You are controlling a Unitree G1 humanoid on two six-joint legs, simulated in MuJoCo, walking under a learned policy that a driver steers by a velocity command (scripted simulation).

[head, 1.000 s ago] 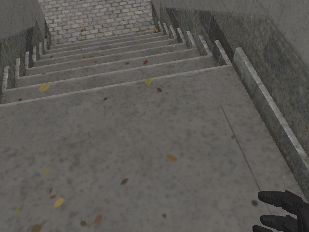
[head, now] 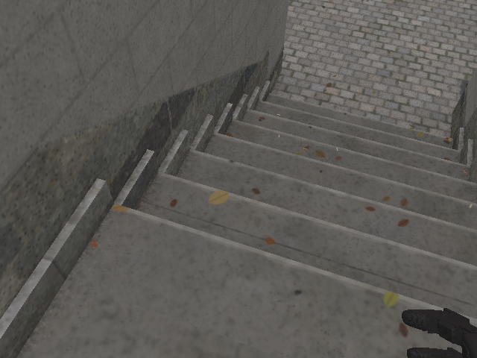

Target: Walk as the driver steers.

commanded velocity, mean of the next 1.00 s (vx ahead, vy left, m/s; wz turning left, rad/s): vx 0.34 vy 0.00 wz -0.26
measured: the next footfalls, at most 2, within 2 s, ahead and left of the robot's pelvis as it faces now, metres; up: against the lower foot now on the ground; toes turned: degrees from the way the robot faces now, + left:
right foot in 0.52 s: +0.42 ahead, -0.17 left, +0.00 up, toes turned -19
left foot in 0.94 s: +0.53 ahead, +0.05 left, +0.00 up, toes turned -20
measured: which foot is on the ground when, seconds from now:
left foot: down 0.00-0.54, up 0.56-0.92, down 0.94-1.00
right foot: up 0.00-0.50, down 0.52-1.00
